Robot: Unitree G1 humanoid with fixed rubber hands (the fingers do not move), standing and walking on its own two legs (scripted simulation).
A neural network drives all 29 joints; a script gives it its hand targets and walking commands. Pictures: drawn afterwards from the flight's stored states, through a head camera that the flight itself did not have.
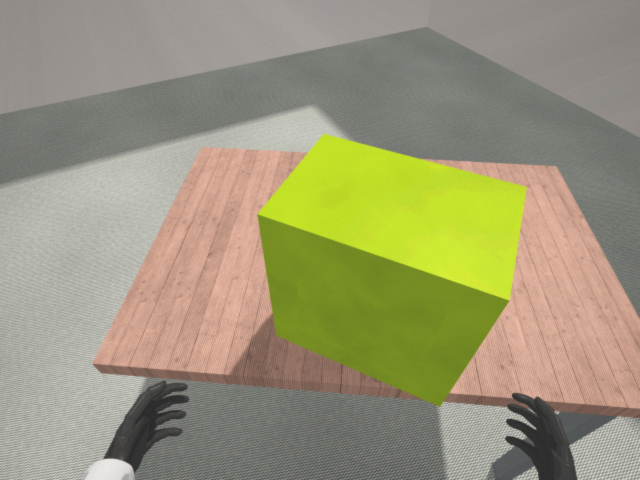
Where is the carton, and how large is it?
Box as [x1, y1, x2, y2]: [257, 134, 526, 406]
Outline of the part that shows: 323,134 257,214 276,335 439,406 509,300 526,187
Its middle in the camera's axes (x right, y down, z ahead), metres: +0.09 +0.05 +0.58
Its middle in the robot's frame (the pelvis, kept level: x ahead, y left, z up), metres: +0.39 -0.06 +0.01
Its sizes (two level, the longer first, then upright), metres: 0.284 0.189 0.289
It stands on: a table, 0.65 m high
